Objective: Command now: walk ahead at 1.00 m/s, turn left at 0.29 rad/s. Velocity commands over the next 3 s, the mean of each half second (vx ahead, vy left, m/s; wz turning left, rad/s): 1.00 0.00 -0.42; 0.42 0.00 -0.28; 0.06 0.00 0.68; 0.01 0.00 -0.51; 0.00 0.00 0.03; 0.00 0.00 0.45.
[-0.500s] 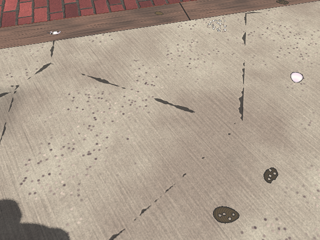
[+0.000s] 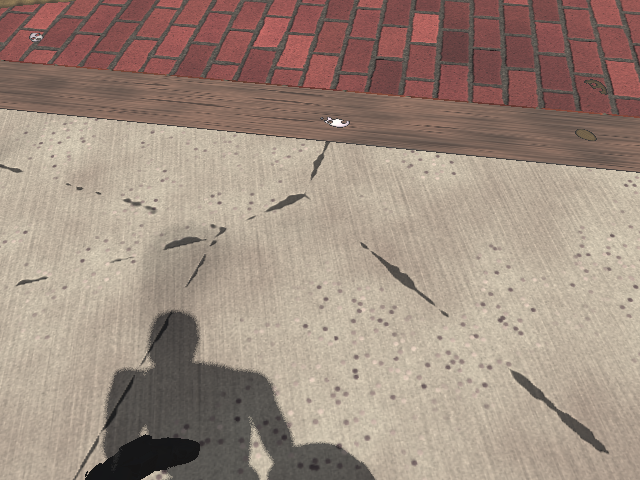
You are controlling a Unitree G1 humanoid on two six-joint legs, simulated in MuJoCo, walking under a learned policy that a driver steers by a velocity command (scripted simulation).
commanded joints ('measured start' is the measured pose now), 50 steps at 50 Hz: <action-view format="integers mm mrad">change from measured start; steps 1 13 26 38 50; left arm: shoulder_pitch -34 631 432 319 175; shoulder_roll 93 311 239 178 216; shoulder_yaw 19 129 141 93 107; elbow -41 199 194 69 -31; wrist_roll -24 -52 -80 -88 -41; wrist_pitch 13 31 -10 52 53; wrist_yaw -16 4 -7 39 42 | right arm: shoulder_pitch -20 -182 -533 -214 -252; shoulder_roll -106 -114 -13 -44 -91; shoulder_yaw -23 -7 101 30 -24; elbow -70 -104 -366 -270 -232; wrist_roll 13 -70 -38 -1 36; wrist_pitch -60 -41 -37 -46 5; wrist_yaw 9 -46 27 -22 -27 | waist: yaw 5 320 112 -13 137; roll -43 -58 -9 51 38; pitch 89 -239 84 -249 -123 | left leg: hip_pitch -186 -129 -326 246 -405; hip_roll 222 245 269 561 243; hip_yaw -166 117 75 -411 -231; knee -302 957 260 -8 147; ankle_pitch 339 531 372 674 57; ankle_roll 41 -136 -242 91 -149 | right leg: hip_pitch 105 876 299 -80 639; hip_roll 2 95 168 157 72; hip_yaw -136 27 253 29 50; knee -279 -494 -975 377 -659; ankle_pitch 277 -22 445 -296 383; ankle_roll -26 -290 -276 43 -70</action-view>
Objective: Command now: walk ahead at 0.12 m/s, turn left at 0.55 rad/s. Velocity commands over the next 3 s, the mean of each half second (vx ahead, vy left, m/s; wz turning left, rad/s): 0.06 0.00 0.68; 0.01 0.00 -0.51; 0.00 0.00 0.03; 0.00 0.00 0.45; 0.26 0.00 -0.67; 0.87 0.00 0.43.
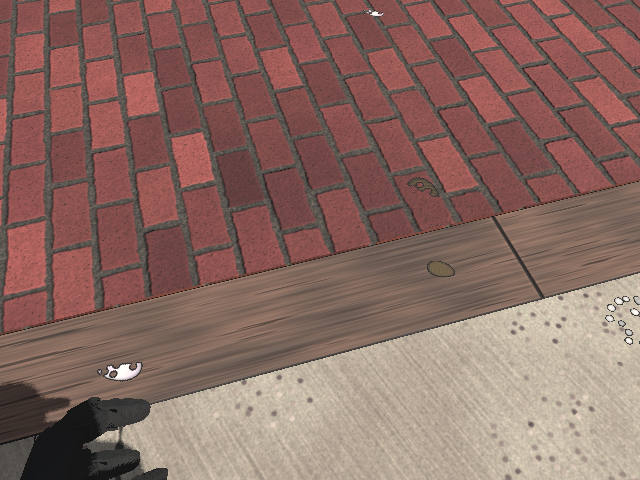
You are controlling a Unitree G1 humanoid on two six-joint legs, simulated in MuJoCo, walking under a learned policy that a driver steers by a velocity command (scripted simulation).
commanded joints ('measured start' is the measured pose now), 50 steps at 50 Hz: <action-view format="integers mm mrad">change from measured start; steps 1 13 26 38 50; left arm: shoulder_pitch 261 32 170 155 317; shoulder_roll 193 118 61 64 264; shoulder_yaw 65 87 88 85 152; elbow -17 5 129 44 -21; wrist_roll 34 3 -11 -29 16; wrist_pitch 21 27 64 95 42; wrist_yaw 28 34 16 -7 -22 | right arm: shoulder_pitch -72 -109 -218 -272 -439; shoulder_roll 4 -19 16 -72 -51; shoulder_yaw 5 -18 16 -32 -44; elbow -126 -206 -208 -159 -208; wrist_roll -16 -10 -48 -56 -36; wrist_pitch -20 72 19 38 21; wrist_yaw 7 13 0 -29 0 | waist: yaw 153 89 125 79 187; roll -165 -112 163 123 -118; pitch -222 -159 -197 -72 -223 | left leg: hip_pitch -346 -219 95 175 -503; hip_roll -17 170 298 425 88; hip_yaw -49 122 11 76 53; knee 346 413 -123 -192 782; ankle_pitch -389 -64 471 313 -411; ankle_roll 12 -49 217 278 -51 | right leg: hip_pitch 537 275 -76 -106 519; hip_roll -354 -319 -76 -110 -350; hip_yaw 224 -129 -96 -143 363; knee -72 -212 652 405 -173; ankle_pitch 482 171 -326 -388 378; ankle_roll -158 -223 42 58 -394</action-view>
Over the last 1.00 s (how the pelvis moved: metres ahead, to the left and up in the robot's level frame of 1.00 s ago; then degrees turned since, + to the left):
0.80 -0.18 0.00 -23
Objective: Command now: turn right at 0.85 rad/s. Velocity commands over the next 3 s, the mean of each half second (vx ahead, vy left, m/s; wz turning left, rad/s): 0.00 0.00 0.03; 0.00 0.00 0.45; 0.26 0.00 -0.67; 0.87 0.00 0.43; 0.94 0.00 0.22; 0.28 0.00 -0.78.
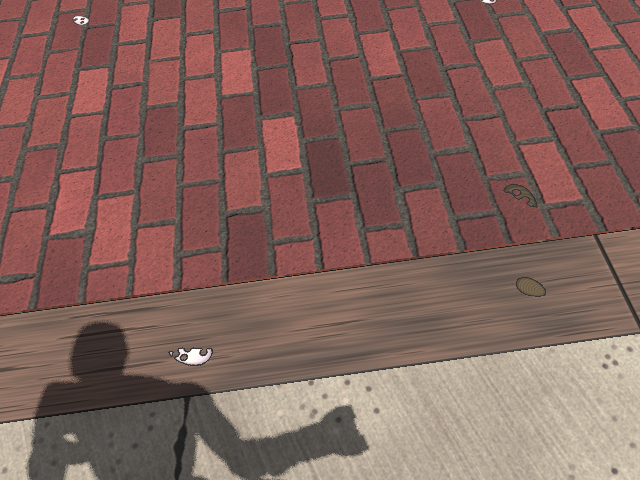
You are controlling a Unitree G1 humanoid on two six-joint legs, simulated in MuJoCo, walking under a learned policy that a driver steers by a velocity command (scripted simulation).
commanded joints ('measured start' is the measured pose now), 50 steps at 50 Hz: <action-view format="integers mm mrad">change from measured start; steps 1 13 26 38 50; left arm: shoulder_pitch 69 -67 -124 -130 -128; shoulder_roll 229 95 124 72 122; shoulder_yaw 61 -22 18 5 -1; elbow -61 -30 -33 -30 -43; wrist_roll -2 45 -13 2 -33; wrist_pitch -58 -55 -19 -64 -56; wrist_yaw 13 32 48 35 7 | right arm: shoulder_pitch -141 -8 114 95 60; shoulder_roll -70 -80 -63 -180 -156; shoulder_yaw -12 12 4 -23 16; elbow -135 -39 -93 -166 -106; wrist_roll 10 28 51 34 -9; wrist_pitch -35 -7 2 -8 -3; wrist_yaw -9 9 55 -21 -10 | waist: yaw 30 20 -28 -6 -71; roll -132 -183 -157 44 100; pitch -192 -95 -155 -193 -50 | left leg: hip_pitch -381 -2 37 416 326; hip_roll -70 -22 -71 78 154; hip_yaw -204 -140 -25 -461 -400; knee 287 -154 -343 -566 -564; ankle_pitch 2 258 213 907 783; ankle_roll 4 -21 47 289 314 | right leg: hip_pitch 379 150 332 -312 -154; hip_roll -287 -201 -295 38 -35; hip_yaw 475 188 57 140 58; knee -285 -346 -135 401 141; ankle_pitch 577 359 732 3 -84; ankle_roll -251 -158 -118 159 112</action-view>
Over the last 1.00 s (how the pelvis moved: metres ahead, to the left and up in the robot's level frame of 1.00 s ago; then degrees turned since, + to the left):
0.07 0.01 -0.01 2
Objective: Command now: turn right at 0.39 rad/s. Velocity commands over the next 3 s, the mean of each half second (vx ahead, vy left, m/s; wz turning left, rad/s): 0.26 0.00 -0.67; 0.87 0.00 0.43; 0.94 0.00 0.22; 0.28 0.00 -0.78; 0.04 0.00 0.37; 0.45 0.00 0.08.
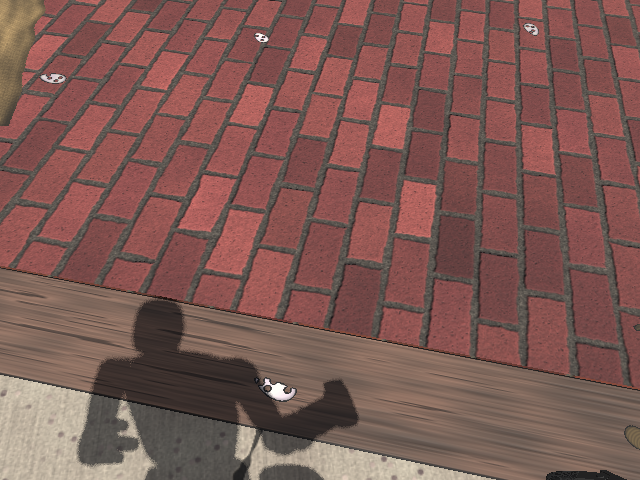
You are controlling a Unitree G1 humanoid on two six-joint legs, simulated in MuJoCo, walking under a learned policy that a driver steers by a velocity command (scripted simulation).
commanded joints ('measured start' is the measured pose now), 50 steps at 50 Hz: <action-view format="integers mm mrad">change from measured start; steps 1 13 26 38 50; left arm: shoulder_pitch -113 124 231 -11 -270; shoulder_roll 127 171 178 115 89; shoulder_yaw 29 53 34 -30 -73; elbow -129 -120 -79 -128 -234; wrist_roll -12 -37 46 102 60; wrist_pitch -26 -48 -60 -118 -101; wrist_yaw -10 2 -42 -30 -40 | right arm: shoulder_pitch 53 -76 -166 339 400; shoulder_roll -227 -165 -146 -200 -249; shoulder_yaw -77 -84 -51 -72 -90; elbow -29 -85 -59 102 179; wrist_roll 12 30 -15 7 40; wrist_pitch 6 -59 -56 -91 -108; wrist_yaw -15 23 57 50 21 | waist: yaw -82 18 96 -67 -82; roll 157 -22 -170 62 104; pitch -10 -115 49 29 30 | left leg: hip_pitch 127 -562 -341 191 51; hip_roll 360 96 102 261 166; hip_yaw -192 -46 113 -472 -310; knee -73 576 110 -303 -260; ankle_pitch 593 -134 132 -259 699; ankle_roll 188 -92 -128 189 116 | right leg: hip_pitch -111 478 250 -365 42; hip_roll -2 -169 -86 -11 80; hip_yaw -14 485 430 86 -37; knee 14 -508 -590 373 -227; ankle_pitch -92 -131 -123 91 363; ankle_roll -20 -324 -280 -98 -57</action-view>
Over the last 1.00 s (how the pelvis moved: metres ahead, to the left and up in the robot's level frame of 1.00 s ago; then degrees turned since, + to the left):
0.07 0.05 0.01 17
